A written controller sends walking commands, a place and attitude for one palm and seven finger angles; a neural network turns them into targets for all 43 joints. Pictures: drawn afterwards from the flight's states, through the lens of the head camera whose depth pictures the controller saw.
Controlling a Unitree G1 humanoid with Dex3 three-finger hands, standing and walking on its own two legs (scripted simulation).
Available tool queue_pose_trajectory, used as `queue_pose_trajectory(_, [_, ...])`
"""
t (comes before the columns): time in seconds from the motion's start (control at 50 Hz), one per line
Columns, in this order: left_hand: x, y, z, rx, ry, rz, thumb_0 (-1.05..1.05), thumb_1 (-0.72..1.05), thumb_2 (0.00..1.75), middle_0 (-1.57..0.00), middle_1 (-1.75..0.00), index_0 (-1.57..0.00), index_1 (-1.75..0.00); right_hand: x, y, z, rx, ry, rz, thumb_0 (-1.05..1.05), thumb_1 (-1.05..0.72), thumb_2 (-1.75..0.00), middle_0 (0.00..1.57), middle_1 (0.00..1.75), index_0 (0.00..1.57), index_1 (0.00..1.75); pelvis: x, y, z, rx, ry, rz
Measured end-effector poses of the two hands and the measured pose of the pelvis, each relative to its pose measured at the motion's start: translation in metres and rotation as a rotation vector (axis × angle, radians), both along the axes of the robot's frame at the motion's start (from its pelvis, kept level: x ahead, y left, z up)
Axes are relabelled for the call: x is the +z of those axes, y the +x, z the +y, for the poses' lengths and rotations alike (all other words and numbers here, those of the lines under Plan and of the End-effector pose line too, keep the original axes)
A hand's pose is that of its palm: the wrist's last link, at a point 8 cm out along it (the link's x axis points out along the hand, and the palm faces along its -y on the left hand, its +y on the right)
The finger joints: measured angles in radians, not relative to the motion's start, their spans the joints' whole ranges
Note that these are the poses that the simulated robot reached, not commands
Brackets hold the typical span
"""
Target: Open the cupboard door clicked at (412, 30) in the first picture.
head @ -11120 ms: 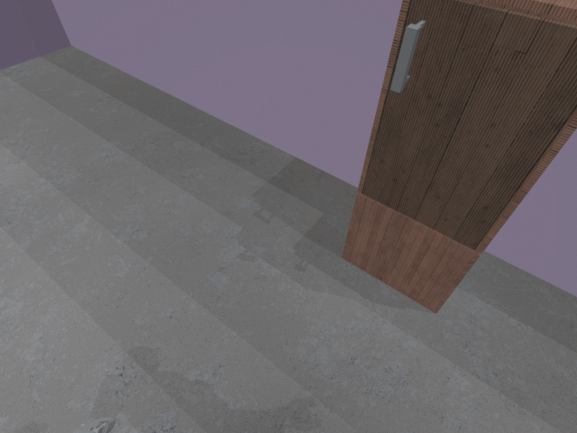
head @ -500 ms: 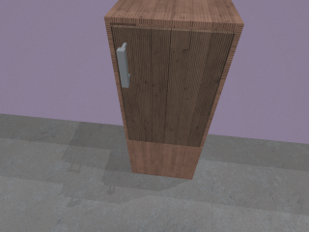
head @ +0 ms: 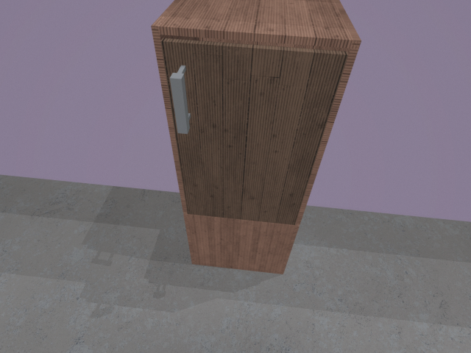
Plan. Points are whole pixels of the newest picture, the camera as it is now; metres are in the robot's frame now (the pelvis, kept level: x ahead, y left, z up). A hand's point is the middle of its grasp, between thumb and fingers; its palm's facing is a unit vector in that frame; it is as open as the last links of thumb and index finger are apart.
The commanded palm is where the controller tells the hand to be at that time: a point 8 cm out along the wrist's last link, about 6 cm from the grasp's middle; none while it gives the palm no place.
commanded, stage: come to a stop and stand still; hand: left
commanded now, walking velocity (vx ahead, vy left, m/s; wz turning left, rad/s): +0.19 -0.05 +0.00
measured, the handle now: (183, 100) +0.60 +0.16 +0.13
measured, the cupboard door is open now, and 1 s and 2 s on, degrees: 0 0 0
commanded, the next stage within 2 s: look again from close up in 1.68 s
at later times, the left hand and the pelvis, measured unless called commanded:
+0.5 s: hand out of the picture +0.04 +0.17 -0.18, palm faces +0.03 -0.98 -0.19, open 7.3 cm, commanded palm none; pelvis +0.03 +0.00 +0.00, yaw -1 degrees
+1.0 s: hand out of the picture +0.04 +0.18 -0.16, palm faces -0.03 -0.97 -0.23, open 7.4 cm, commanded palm none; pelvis +0.01 +0.00 +0.00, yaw -1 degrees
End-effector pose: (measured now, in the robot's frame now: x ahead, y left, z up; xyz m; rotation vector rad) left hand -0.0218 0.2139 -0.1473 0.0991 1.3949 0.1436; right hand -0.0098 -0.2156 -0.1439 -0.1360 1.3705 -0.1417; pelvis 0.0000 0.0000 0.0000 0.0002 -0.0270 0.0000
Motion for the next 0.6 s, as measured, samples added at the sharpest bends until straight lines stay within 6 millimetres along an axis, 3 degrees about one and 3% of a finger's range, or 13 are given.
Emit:
queue_pose_trajectory(0.14, [-0.003, -0.002, -0.011, 0.016, -0.006, 0.041, 0.01, 0.91, 0.9, -0.19, -0.3, -0.2, -0.3, -0.006, 0.002, -0.009, -0.032, 0.0, 0.027, 0.0, -0.91, -0.9, 0.2, 0.3, 0.2, 0.3, -0.006, 0.018, -0.008, -0.012, -0.005, 0.011])
queue_pose_trajectory(0.24, [-0.006, 0.005, -0.017, 0.039, -0.024, 0.062, 0.01, 0.91, 0.9, -0.19, -0.3, -0.2, -0.3, -0.001, 0.021, -0.006, -0.019, -0.017, 0.037, 0.0, -0.91, -0.9, 0.2, 0.3, 0.2, 0.3, -0.004, 0.033, -0.006, -0.001, -0.015, 0.017])
queue_pose_trajectory(0.32, [-0.006, 0.023, -0.019, 0.026, -0.038, 0.054, 0.01, 0.91, 0.9, -0.19, -0.3, -0.2, -0.3, 0.004, 0.037, 0.002, -0.016, -0.027, 0.015, 0.01, -0.92, -0.9, 0.2, 0.3, 0.2, 0.3, 0.0, 0.039, -0.002, -0.004, -0.006, 0.018])
queue_pose_trajectory(0.38, [-0.005, 0.038, -0.013, 0.007, -0.02, 0.033, 0.02, 0.92, 0.9, -0.2, -0.3, -0.2, -0.3, 0.004, 0.042, 0.001, -0.023, -0.038, 0.012, 0.02, -0.94, -0.9, 0.2, 0.3, 0.2, 0.3, 0.001, 0.038, 0.001, -0.007, 0.0, 0.017])
queue_pose_trajectory(0.6, [0.003, 0.063, 0.019, -0.052, 0.077, -0.073, 0.02, 0.92, 0.9, -0.19, -0.3, -0.2, -0.3, -0.002, 0.045, -0.01, -0.033, -0.032, -0.055, 0.01, -0.93, -0.9, 0.2, 0.3, 0.2, 0.3, -0.004, 0.015, 0.002, -0.018, -0.005, 0.011])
